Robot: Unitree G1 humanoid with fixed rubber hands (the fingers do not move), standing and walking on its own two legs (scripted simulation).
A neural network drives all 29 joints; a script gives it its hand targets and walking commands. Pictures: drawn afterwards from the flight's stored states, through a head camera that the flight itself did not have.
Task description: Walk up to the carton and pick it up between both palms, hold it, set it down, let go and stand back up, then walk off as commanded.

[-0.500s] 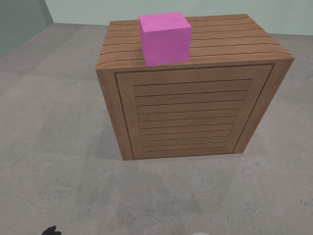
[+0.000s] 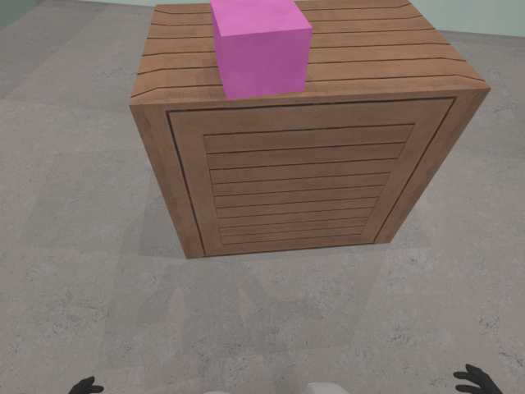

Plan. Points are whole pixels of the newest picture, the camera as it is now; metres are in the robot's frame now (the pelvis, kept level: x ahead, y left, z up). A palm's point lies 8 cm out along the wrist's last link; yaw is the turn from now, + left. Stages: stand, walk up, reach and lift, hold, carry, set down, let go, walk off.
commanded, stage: walk off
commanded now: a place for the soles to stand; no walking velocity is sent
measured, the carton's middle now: (258, 46) +0.83 +0.00 +0.10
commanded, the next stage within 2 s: stand in 0.48 s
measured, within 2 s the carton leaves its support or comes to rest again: neither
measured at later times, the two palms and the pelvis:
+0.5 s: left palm out of the picture +0.10 +0.30 -0.09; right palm out of the picture +0.10 -0.33 -0.07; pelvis -0.01 -0.01 +0.00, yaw +0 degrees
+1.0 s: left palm out of the picture +0.09 +0.31 -0.08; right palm out of the picture +0.09 -0.32 -0.07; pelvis -0.03 -0.01 +0.00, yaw +0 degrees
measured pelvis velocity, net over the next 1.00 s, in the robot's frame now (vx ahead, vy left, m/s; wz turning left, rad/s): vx -0.03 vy -0.01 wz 0.00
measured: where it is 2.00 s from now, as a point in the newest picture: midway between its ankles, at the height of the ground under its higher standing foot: outside the picture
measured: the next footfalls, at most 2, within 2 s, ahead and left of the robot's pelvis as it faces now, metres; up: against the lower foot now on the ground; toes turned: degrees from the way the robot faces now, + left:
none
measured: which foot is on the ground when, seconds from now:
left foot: down 0.00-1.00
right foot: down 0.00-1.00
